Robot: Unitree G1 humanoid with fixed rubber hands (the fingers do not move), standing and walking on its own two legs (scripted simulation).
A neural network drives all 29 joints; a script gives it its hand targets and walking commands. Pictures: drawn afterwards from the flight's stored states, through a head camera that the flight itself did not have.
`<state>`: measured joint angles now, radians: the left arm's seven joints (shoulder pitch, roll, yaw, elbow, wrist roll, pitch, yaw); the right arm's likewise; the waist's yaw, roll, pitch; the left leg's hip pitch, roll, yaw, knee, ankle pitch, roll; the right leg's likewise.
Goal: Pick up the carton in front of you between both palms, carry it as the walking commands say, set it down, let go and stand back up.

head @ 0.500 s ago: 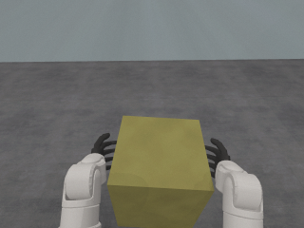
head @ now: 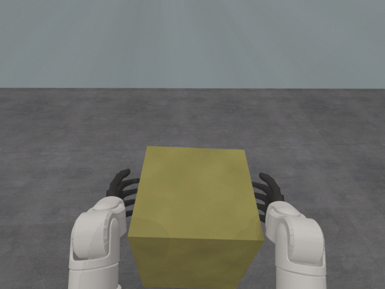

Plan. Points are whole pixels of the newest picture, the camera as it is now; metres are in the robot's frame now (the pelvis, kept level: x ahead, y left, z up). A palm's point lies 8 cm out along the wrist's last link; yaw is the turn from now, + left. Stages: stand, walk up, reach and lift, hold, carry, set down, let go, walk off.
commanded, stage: carry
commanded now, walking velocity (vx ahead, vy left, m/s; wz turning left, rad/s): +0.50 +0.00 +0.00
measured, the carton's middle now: (192, 219) +0.29 +0.01 +0.01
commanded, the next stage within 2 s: none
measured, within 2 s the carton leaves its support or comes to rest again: neither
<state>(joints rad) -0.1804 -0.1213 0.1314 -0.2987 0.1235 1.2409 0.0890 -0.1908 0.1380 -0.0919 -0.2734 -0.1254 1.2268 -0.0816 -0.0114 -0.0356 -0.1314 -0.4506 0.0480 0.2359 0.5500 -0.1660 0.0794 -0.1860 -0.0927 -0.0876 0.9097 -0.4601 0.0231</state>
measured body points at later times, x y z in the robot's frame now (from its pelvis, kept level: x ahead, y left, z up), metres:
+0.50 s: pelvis +0.33 -0.04 +0.00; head +0.33 -0.05 +0.45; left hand +0.60 +0.13 +0.08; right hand +0.62 -0.17 +0.07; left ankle +0.14 +0.08 -0.64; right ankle +0.41 -0.11 -0.73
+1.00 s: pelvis +0.64 +0.02 +0.00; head +0.66 +0.03 +0.45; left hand +0.93 +0.18 +0.06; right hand +0.93 -0.13 +0.07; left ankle +0.73 +0.10 -0.73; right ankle +0.48 -0.09 -0.65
